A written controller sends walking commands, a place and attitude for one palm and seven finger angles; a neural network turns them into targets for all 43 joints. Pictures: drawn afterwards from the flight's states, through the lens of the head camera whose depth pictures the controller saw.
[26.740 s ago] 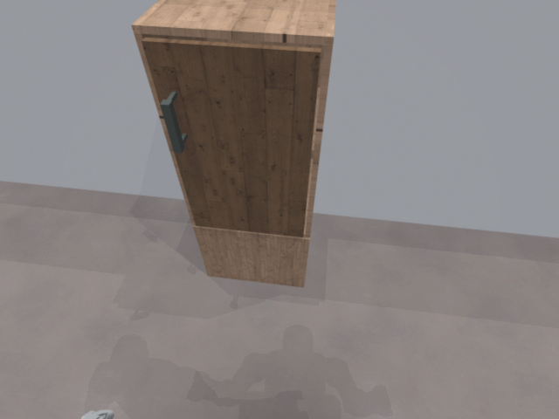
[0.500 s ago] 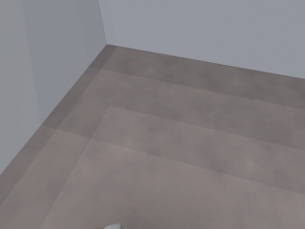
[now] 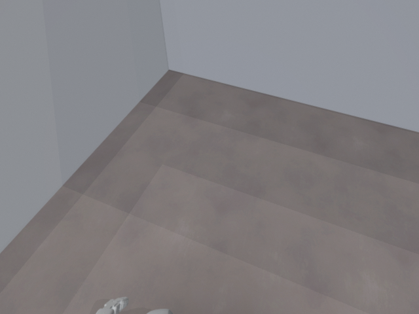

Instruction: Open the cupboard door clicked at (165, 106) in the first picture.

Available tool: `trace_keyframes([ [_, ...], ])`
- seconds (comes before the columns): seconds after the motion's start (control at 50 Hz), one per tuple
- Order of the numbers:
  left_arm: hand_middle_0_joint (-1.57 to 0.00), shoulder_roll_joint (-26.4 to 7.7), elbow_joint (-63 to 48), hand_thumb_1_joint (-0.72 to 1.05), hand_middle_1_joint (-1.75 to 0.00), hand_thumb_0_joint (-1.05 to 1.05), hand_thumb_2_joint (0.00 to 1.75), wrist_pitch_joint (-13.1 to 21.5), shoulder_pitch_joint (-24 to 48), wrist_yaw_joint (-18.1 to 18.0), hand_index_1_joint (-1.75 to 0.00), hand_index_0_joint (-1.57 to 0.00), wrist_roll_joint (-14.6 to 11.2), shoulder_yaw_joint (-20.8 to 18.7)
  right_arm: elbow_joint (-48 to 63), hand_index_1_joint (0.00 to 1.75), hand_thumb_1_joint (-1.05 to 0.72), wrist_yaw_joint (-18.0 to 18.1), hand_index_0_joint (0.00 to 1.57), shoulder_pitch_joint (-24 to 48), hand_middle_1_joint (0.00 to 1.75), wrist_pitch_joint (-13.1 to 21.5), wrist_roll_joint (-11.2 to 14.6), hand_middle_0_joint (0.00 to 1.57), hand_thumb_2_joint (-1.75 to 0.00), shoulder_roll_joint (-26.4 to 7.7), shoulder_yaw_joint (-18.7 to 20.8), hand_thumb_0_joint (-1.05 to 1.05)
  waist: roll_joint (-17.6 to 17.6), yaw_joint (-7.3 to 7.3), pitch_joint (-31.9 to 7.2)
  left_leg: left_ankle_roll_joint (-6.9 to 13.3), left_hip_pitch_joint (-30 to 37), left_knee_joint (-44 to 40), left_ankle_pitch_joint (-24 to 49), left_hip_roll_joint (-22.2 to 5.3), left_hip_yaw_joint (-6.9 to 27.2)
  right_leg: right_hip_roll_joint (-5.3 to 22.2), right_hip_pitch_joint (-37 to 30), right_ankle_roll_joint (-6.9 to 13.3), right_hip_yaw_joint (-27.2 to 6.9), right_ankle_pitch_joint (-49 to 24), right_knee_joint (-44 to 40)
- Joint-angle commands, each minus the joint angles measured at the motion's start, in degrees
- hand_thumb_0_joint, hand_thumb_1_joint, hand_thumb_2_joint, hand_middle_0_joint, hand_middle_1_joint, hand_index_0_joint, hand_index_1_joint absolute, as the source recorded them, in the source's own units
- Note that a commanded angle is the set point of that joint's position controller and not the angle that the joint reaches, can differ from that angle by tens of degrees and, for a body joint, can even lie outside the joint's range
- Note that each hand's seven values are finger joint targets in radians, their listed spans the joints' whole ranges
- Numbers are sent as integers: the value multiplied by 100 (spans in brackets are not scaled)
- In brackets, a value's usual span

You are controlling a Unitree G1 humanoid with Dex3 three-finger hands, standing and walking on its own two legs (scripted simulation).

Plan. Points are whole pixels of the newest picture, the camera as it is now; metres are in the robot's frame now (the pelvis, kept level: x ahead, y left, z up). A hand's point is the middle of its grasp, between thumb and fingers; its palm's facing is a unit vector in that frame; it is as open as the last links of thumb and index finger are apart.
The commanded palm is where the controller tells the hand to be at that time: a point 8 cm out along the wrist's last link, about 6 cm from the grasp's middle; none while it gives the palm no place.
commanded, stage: turn to face it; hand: left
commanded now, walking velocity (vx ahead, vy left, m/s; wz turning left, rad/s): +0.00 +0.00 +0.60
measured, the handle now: out of the picture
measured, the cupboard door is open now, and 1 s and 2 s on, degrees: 54 54 54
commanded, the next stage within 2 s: none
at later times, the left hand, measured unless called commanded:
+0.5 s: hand out of the picture +0.12 +0.19 -0.15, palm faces +0.30 -0.90 -0.31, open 7.4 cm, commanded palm none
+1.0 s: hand out of the picture +0.07 +0.19 -0.15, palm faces +0.59 -0.76 -0.27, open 7.4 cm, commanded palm none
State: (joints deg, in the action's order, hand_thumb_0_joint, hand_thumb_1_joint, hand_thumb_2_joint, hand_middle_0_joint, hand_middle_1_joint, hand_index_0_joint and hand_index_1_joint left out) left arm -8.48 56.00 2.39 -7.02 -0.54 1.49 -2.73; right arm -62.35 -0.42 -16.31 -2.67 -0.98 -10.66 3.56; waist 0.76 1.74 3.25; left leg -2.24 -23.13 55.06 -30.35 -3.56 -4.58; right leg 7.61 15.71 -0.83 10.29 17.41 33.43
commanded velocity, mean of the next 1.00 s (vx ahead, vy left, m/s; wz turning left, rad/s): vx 0.00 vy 0.00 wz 0.60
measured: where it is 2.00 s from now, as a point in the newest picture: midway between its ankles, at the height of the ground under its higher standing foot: outside the picture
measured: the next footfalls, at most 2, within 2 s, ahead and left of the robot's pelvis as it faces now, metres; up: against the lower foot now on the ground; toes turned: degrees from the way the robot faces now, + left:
left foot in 0.12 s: +0.10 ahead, +0.13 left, +0.00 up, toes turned +12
right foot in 0.38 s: +0.15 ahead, -0.15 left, +0.00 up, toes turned +8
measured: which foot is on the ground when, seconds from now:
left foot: up 0.00-0.10, down 0.12-0.38, up 0.40-0.70, down 0.72-1.00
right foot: down 0.00-0.12, up 0.14-0.36, down 0.38-0.72, up 0.74-1.00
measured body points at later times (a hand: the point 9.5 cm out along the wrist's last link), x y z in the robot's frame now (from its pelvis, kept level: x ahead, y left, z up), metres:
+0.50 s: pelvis +0.09 -0.05 +0.00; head +0.14 -0.06 +0.45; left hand +0.10 +0.23 -0.12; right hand +0.25 -0.28 -0.15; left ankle +0.02 +0.08 -0.66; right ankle +0.11 -0.15 -0.73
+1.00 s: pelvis +0.11 -0.05 +0.00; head +0.15 -0.02 +0.45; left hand +0.04 +0.23 -0.13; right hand +0.32 -0.21 -0.14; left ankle +0.07 +0.06 -0.73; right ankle +0.20 -0.19 -0.69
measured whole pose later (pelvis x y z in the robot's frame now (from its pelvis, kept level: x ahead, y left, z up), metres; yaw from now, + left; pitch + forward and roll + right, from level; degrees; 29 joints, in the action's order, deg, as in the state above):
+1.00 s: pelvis +0.11 -0.05 +0.00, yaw +36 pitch +1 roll -1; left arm -14.5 50.2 -2.8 -7.9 -0.5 0.7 -4.1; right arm -51.9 -0.9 -9.2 -3.1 -1.7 -12.5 3.2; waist -0.8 0.2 5.5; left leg 0.6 -18.8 30.1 -12.5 0.4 3.7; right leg 3.7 24.7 -4.3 0.3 24.5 49.9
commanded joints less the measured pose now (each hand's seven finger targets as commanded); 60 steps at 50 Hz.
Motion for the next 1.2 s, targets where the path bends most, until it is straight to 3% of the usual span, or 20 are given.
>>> trace_keyframes([
  [0.0,-20,-1198,-77,90,-30,0,90,-25,-674,-88,-30,-20,0,-322,746,30,-90,-32,20,363,30,256,31,20,-90,-71,-50,0,816,-274,-561,-99,-339,-1470,679,15,-356,1352,-1369,547,-361,-4014,-639],
  [0.06,-20,-1171,-269,90,-30,0,90,-86,-462,-49,-30,-20,-87,-326,710,30,-90,-49,20,-229,30,267,-29,20,-90,-469,52,0,225,54,-840,73,1282,-2861,2801,61,-406,982,-550,14,163,-3126,530],
  [0.1,-20,-725,-748,90,-30,0,90,-180,-89,-62,-30,-20,-128,-186,711,30,-90,53,20,-967,30,285,-92,20,-90,-1524,285,0,-2005,481,-1224,1580,2430,-3174,6739,-2289,2636,-164,1523,-488,-235,2359,2900],
  [0.12,-20,-807,-927,90,-30,0,90,-241,234,-92,-30,-20,-72,-189,708,30,-90,112,20,-1001,30,272,-106,20,-90,-1588,296,0,-1036,492,-1095,1683,2210,-3057,6030,-2286,2544,-219,1742,-404,-755,2213,3375],
  [0.22,-20,-743,-727,90,-30,0,90,-348,168,0,-30,-20,-119,-198,1088,30,-90,181,20,116,30,272,-99,20,-90,-1309,225,0,-1247,27,-810,1067,1566,-3057,5189,-1239,1469,-299,1293,-427,-850,1082,2300],
  [0.32,-20,-974,-595,90,-30,0,90,-277,-735,0,-30,-20,-91,-269,1391,30,-90,104,20,876,30,101,-34,20,-90,-1358,315,0,-683,-404,-681,631,195,-2672,2736,-651,1421,-578,-717,-315,-547,-344,-558],
  [0.36,-20,-1918,-673,90,-30,0,90,-202,-961,-80,-30,-20,41,-431,1685,30,-90,-5,20,1040,30,67,27,20,-90,-739,235,0,1972,-572,-480,-58,-1145,-182,-522,608,242,1952,-1034,685,-3056,-796,-2085],
  [0.38,-20,-1896,-774,90,-30,0,90,-200,-876,-91,-30,-20,10,-358,1700,30,-90,-41,20,951,30,37,-4,20,-90,-879,237,0,1499,-513,-477,38,-958,915,-529,352,579,2127,-418,1026,-2916,-521,-1993],
  [0.46,-20,-1187,-878,90,-30,0,90,-157,-407,-136,-30,-20,-14,-201,1472,30,-90,-87,20,1045,30,-55,2,20,-90,-657,175,0,1316,-141,-353,-162,-1076,1106,297,83,345,1099,-877,679,-1059,-3229,-1228],
  [0.54,-20,-1386,-660,90,-30,0,90,-110,-1038,-137,-30,-20,-6,-250,1547,30,-90,-137,20,1437,30,-2,45,20,-90,-459,44,0,1077,-429,-679,-172,-636,-611,420,294,-174,1117,-1813,607,-686,-4891,-736],
  [0.64,-20,-1575,-653,90,-30,0,90,-143,-829,-99,-30,-20,-27,-344,1586,30,-90,-122,20,1142,30,47,34,20,-90,-633,57,0,1016,-197,-784,34,566,-2202,1230,373,-358,1216,-1307,416,-270,-4267,-130],
  [0.66,-20,-1566,-731,90,-30,0,90,-147,-692,-78,-30,-20,-67,-357,1501,30,-90,-111,20,735,30,81,6,20,-90,-829,109,0,712,62,-975,143,1393,-2812,1977,269,-264,1179,-803,201,-97,-3770,481],
  [0.7,-20,-1012,-1139,90,-30,0,90,-225,-422,-35,-30,-20,-113,-199,1412,30,-90,-37,20,-82,30,109,-49,20,-90,-1967,399,0,-2047,498,-1259,1668,2893,-3266,5882,-2298,2919,-41,1854,-512,-102,2202,3034],
  [0.72,-20,-1222,-1266,90,-30,0,90,-321,-151,-88,-30,-20,-31,-216,1324,30,-90,-8,20,-229,30,73,-28,20,-90,-1989,380,0,-1138,498,-1184,1826,2528,-3207,4905,-2324,2717,-57,1971,-429,-790,2145,3511],
  [0.82,-20,-1062,-874,90,-30,0,90,-436,-321,-1,-30,-20,-51,-266,1552,30,-90,116,20,802,30,169,-37,20,-90,-1435,240,0,-890,-110,-571,1131,1244,-3562,3235,-1059,1822,-171,1529,-438,-1027,664,3142],
  [1.0,-20,-1015,-912,90,-30,0,90,-349,-559,-17,-30,-20,-80,-267,1539,30,-90,54,20,921,30,43,-52,20,-90,-1458,375,0,-983,-260,-566,872,131,-3260,1946,-588,2226,-757,-436,-263,-719,168,-3],
  [1.02,-20,-1195,-885,90,-30,0,90,-292,-818,-52,-30,-20,-68,-319,1600,30,-90,42,20,970,30,37,-9,20,-90,-1284,360,0,-549,-411,-643,646,-291,-2787,1737,-306,2073,-482,-1088,-187,-987,-83,-973],
  [1.06,-20,-1961,-965,90,-30,0,90,-245,-867,-119,-30,-20,35,-427,1822,30,-90,-23,20,1055,30,55,18,20,-90,-809,285,0,1659,-545,-556,14,-1310,-36,-442,701,594,2045,-1060,900,-3237,86,-2156],
  [1.12,-20,-1374,-1090,90,-30,0,90,-213,-237,-143,-30,-20,-38,-247,1582,30,-90,-65,20,888,30,-29,-27,20,-90,-882,276,0,1676,-137,-417,-81,-1274,1501,177,184,624,1261,-705,851,-1885,-1920,-1429],
  [1.18,-20,-1382,-1019,90,-30,0,90,-194,-438,-147,-30,-20,-11,-253,1567,30,-90,-120,20,1102,30,-19,40,20,-90,-624,157,0,1286,-247,-451,-178,-815,65,188,192,142,1075,-1155,701,-975,-3695,-933],
])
